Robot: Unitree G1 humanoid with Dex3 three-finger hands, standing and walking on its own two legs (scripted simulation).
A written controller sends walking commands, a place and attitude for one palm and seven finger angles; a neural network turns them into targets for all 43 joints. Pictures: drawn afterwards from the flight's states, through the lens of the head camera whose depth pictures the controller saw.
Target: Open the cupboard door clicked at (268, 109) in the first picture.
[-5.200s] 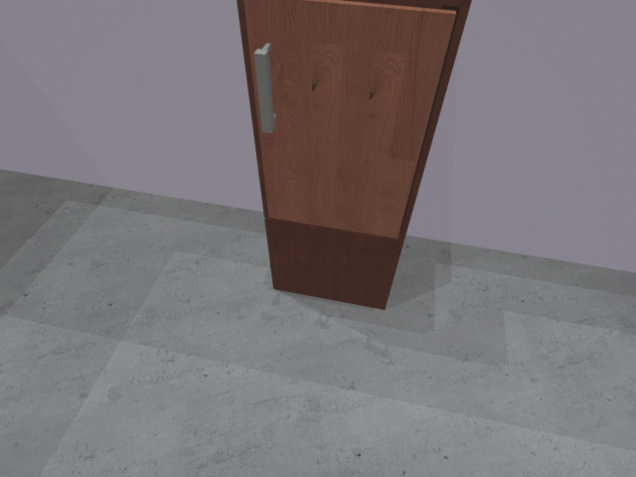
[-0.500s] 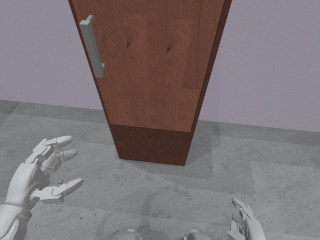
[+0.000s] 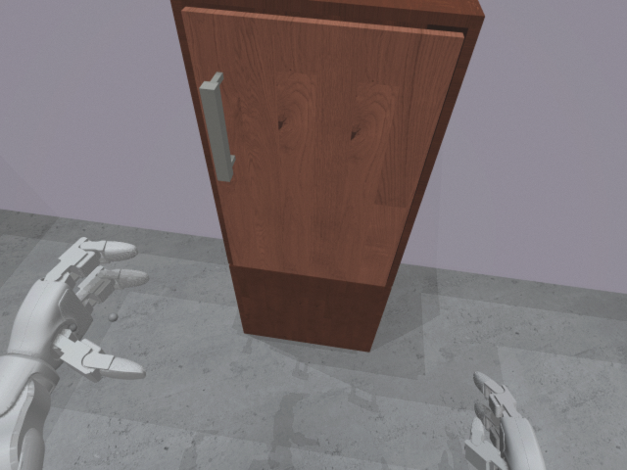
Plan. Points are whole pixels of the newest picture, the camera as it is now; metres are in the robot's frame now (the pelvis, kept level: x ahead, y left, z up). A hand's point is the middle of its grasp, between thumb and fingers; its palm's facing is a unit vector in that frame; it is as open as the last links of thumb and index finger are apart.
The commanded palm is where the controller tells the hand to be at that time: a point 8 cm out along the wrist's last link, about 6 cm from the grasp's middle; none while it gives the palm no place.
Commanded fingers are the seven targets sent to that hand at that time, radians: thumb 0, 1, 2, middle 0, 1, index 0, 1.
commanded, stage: raise the hand with hooked fingers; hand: left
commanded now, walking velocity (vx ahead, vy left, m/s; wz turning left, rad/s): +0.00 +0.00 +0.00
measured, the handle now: (222, 129) +0.60 +0.20 +0.11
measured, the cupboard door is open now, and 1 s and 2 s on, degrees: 0 0 0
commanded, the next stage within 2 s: move the hooked fingers beside the handle in 0.84 s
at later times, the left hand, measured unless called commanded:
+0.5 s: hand (105, 259) +0.30 +0.26 +0.14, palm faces -0.04 -1.00 -0.05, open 14.0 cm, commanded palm +0.27 +0.30 +0.13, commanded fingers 0.00 -0.50 0.30 -0.30 -1.20 -0.30 -1.20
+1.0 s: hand (120, 267) +0.29 +0.24 +0.13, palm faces -0.02 -1.00 -0.04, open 14.0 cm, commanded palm +0.28 +0.29 +0.13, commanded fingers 0.00 -0.50 0.30 -0.30 -1.20 -0.30 -1.20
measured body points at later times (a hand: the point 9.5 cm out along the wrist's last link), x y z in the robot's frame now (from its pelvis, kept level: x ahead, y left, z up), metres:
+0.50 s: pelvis +0.00 -0.01 +0.02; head +0.01 -0.02 +0.47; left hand +0.30 +0.31 +0.14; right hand +0.15 -0.26 -0.06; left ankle +0.00 +0.10 -0.70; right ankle +0.02 -0.13 -0.70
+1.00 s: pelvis +0.00 -0.03 +0.01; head +0.01 -0.03 +0.46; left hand +0.29 +0.30 +0.14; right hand +0.17 -0.27 -0.06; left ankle +0.00 +0.10 -0.70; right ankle +0.02 -0.13 -0.70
